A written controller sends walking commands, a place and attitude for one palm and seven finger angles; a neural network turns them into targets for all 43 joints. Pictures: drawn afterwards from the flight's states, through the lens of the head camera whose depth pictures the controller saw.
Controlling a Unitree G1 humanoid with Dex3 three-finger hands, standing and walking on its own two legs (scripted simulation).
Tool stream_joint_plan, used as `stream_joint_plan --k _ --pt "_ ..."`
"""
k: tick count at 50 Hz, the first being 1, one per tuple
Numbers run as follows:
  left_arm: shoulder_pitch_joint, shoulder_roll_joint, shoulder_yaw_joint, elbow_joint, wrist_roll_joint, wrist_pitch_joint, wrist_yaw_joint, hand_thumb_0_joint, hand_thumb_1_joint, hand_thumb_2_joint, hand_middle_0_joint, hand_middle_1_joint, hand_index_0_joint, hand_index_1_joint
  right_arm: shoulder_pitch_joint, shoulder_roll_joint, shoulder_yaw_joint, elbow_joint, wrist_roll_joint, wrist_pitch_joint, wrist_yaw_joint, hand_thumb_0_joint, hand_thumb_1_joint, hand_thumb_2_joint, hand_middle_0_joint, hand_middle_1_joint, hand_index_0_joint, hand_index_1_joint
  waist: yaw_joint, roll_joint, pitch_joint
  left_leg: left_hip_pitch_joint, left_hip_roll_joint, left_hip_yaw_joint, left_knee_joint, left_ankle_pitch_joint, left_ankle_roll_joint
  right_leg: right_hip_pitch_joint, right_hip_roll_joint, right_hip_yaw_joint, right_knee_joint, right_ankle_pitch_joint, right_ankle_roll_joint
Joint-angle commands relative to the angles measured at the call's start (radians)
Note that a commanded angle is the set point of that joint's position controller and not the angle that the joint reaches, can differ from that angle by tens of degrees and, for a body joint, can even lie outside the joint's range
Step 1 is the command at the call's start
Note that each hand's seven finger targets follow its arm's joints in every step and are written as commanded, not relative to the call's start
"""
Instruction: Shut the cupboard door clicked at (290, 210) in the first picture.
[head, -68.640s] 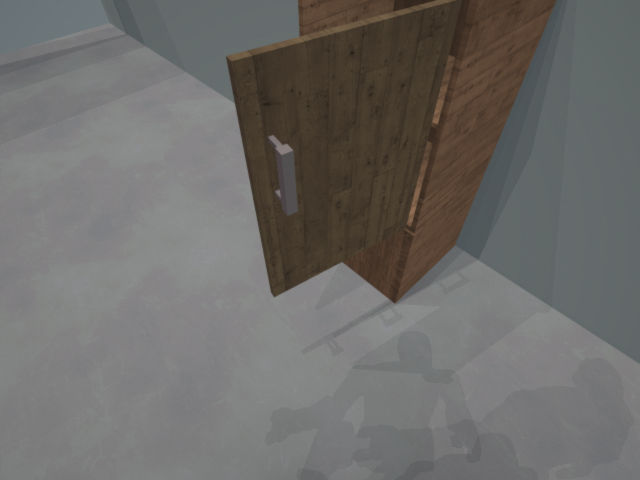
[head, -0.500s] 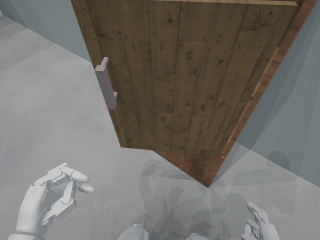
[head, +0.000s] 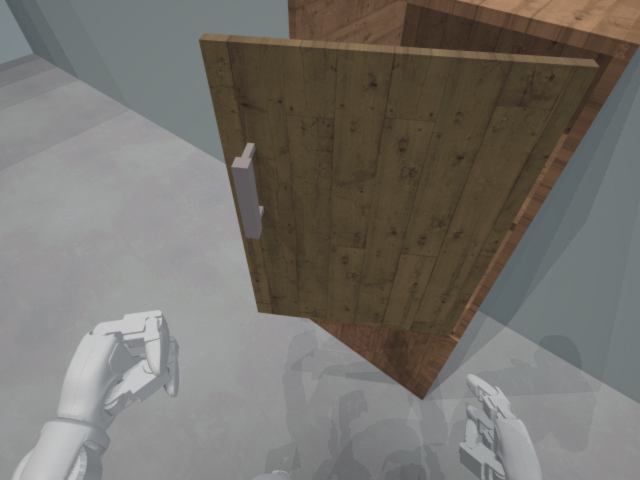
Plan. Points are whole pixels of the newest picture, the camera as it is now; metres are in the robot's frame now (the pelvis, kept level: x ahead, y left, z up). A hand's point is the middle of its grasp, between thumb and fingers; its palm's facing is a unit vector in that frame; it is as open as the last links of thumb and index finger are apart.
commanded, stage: raise the hand and make a fist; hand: left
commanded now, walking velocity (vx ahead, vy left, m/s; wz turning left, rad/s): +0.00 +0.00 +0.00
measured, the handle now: (251, 192) +0.48 +0.14 +0.10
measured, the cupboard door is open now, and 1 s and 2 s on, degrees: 31 31 31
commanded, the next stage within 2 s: bring the fist close to the handle in 0.52 s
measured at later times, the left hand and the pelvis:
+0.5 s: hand (171, 358) +0.22 +0.18 +0.10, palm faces -0.04 -1.00 -0.05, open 3.1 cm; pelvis +0.00 -0.01 +0.01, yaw +0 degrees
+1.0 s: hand (210, 309) +0.28 +0.15 +0.10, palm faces -0.07 -1.00 -0.03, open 3.1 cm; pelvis +0.00 -0.02 +0.01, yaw +0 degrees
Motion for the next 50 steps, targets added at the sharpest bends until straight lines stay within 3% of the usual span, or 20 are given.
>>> stream_joint_plan --k 1,3,9,18,19,22,23,24,26,29,31,33,35,41,43,45,48,50 --pt "-0.13 0.123 0.08 -0.192 -0.016 -0.036 -0.002 0.0 0.9 0.9 -1.3 -1.5 -1.3 -1.5 -0.046 -0.146 -0.062 -0.141 0.002 -0.054 -0.015 0.0 -0.9 -0.9 0.2 0.3 0.2 0.3 -0.012 0.02 -0.097 0.175 0.019 -0.087 -0.226 0.153 -0.027 0.02 0.023 0.004 -0.143 0.174 -0.021" --pt "-0.154 0.15 0.1 -0.18 -0.015 -0.022 -0.004 0.0 0.9 0.9 -1.3 -1.5 -1.3 -1.5 -0.048 -0.154 -0.063 -0.132 0.003 -0.056 -0.017 0.0 -0.9 -0.9 0.2 0.3 0.2 0.3 -0.01 0.003 -0.1 0.182 0.017 -0.085 -0.231 0.162 -0.025 0.042 0.022 0.01 -0.154 0.183 -0.021" --pt "-0.148 0.127 0.097 -0.156 -0.026 -0.001 -0.016 0.0 0.9 0.9 -1.3 -1.5 -1.3 -1.5 -0.054 -0.15 -0.063 -0.123 0.004 -0.07 -0.016 0.0 -0.9 -0.9 0.2 0.3 0.2 0.3 0.0 -0.006 -0.108 0.206 0.009 -0.069 -0.245 0.212 -0.023 0.083 0.016 0.013 -0.178 0.23 -0.019" --pt "-0.159 0.154 0.122 -0.163 -0.024 -0.037 -0.005 0.0 0.9 0.9 -1.3 -1.5 -1.3 -1.5 -0.051 -0.157 -0.073 -0.109 -0.001 -0.076 -0.01 0.0 -0.9 -0.9 0.2 0.3 0.2 0.3 -0.005 -0.022 -0.091 0.184 0.004 -0.052 -0.232 0.19 -0.02 0.081 0.012 0.033 -0.191 0.205 -0.015" --pt "-0.155 0.13 0.101 -0.17 -0.023 -0.043 -0.006 0.0 0.9 0.9 -1.3 -1.5 -1.3 -1.5 -0.055 -0.155 -0.073 -0.113 0.0 -0.077 -0.01 0.0 -0.9 -0.9 0.2 0.3 0.2 0.3 -0.007 -0.013 -0.093 0.186 0.002 -0.048 -0.233 0.184 -0.019 0.08 0.009 0.034 -0.193 0.197 -0.014" --pt "-0.157 0.139 0.106 -0.185 -0.022 -0.054 -0.002 0.0 0.9 0.9 -1.3 -1.5 -1.3 -1.5 -0.056 -0.154 -0.073 -0.111 0.0 -0.079 -0.01 0.0 -0.9 -0.9 0.2 0.3 0.2 0.3 -0.006 0.019 -0.105 0.198 0.002 -0.05 -0.233 0.186 -0.02 0.077 0.01 0.034 -0.188 0.2 -0.016" --pt "-0.155 0.158 0.123 -0.182 -0.024 -0.054 0.002 0.0 0.9 0.9 -1.3 -1.5 -1.3 -1.5 -0.051 -0.158 -0.075 -0.107 -0.002 -0.079 -0.011 0.0 -0.9 -0.9 0.2 0.3 0.2 0.3 -0.009 -0.008 -0.105 0.186 0.001 -0.047 -0.221 0.195 -0.016 0.087 0.009 0.044 -0.194 0.211 -0.014" --pt "-0.147 0.131 0.101 -0.172 -0.021 -0.052 -0.001 0.0 0.9 0.9 -1.3 -1.5 -1.3 -1.5 -0.053 -0.155 -0.074 -0.11 0.0 -0.078 -0.01 0.0 -0.9 -0.9 0.2 0.3 0.2 0.3 -0.012 -0.013 -0.103 0.188 0.002 -0.045 -0.225 0.192 -0.016 0.081 0.008 0.04 -0.193 0.206 -0.012" --pt "-0.153 0.135 0.1 -0.178 -0.021 -0.055 -0.004 0.0 0.9 0.9 -1.3 -1.5 -1.3 -1.5 -0.054 -0.155 -0.074 -0.109 0.001 -0.077 -0.011 0.0 -0.9 -0.9 0.2 0.3 0.2 0.3 -0.012 0.012 -0.101 0.191 0.002 -0.044 -0.225 0.183 -0.018 0.074 0.009 0.039 -0.192 0.199 -0.012" --pt "-0.148 0.131 0.099 -0.155 -0.022 -0.05 -0.006 0.0 0.9 0.9 -1.3 -1.5 -1.3 -1.5 -0.054 -0.154 -0.074 -0.108 0.001 -0.075 -0.014 0.0 -0.9 -0.9 0.2 0.3 0.2 0.3 -0.017 -0.029 -0.087 0.179 0.0 -0.041 -0.219 0.174 -0.014 0.078 0.007 0.051 -0.205 0.188 -0.008" --pt "-0.149 0.134 0.104 -0.154 -0.028 -0.048 -0.01 0.0 0.9 0.9 -1.3 -1.5 -1.3 -1.5 -0.057 -0.154 -0.072 -0.11 0.001 -0.075 -0.014 0.0 -0.9 -0.9 0.2 0.3 0.2 0.3 -0.013 -0.02 -0.093 0.175 -0.002 -0.038 -0.216 0.168 -0.015 0.078 0.004 0.056 -0.21 0.178 -0.006" --pt "-0.23 0.154 0.109 -0.143 -0.029 -0.049 -0.01 0.0 0.9 0.9 -1.3 -1.5 -1.3 -1.5 -0.051 -0.16 -0.071 -0.095 -0.002 -0.073 -0.02 0.0 -0.9 -0.9 0.2 0.3 0.2 0.3 -0.03 -0.053 -0.079 0.163 0.0 -0.04 -0.202 0.166 -0.011 0.07 0.003 0.07 -0.217 0.172 -0.002" --pt "-0.329 0.136 0.085 -0.113 -0.024 -0.052 -0.011 0.0 0.9 0.9 -1.3 -1.5 -1.3 -1.5 -0.056 -0.159 -0.068 -0.084 0.0 -0.072 -0.025 0.0 -0.9 -0.9 0.2 0.3 0.2 0.3 -0.044 -0.03 -0.066 0.165 -0.002 -0.041 -0.203 0.136 -0.011 0.041 0.001 0.071 -0.221 0.132 -0.001" --pt "-0.407 0.137 0.081 -0.038 -0.014 -0.035 -0.011 0.0 0.9 0.9 -1.3 -1.5 -1.3 -1.5 -0.056 -0.157 -0.068 -0.074 0.002 -0.072 -0.027 0.0 -0.9 -0.9 0.2 0.3 0.2 0.3 -0.026 -0.019 -0.127 0.186 -0.003 -0.036 -0.21 0.171 -0.012 0.083 -0.006 0.081 -0.22 0.173 -0.003" --pt "-0.408 0.148 0.086 -0.006 -0.009 -0.021 -0.006 0.0 0.9 0.9 -1.3 -1.5 -1.3 -1.5 -0.05 -0.16 -0.068 -0.074 0.001 -0.067 -0.025 0.0 -0.9 -0.9 0.2 0.3 0.2 0.3 -0.023 -0.047 -0.137 0.181 -0.003 -0.033 -0.204 0.196 -0.01 0.104 -0.008 0.088 -0.221 0.21 0.0" --pt "-0.468 0.136 0.078 0.021 -0.001 -0.012 0.004 0.0 0.9 0.9 -1.3 -1.5 -1.3 -1.5 -0.053 -0.156 -0.066 -0.071 0.0 -0.059 -0.022 0.0 -0.9 -0.9 0.2 0.3 0.2 0.3 -0.026 -0.035 -0.126 0.18 -0.004 -0.03 -0.214 0.192 -0.012 0.095 -0.01 0.083 -0.221 0.213 0.001" --pt "-0.486 0.161 0.115 0.068 0.001 -0.012 0.022 0.0 0.9 0.9 -1.3 -1.5 -1.3 -1.5 -0.051 -0.159 -0.071 -0.067 -0.003 -0.047 -0.018 0.0 -0.9 -0.9 0.2 0.3 0.2 0.3 -0.013 -0.069 -0.141 0.177 -0.004 -0.025 -0.213 0.214 -0.012 0.124 -0.011 0.092 -0.223 0.241 0.001" --pt "-0.519 0.145 0.103 0.067 0.004 -0.02 0.025 0.0 0.9 0.9 -1.3 -1.5 -1.3 -1.5 -0.052 -0.155 -0.071 -0.069 0.0 -0.042 -0.013 0.0 -0.9 -0.9 0.2 0.3 0.2 0.3 -0.011 -0.045 -0.163 0.196 -0.005 -0.021 -0.219 0.244 -0.015 0.133 -0.011 0.084 -0.209 0.29 -0.001"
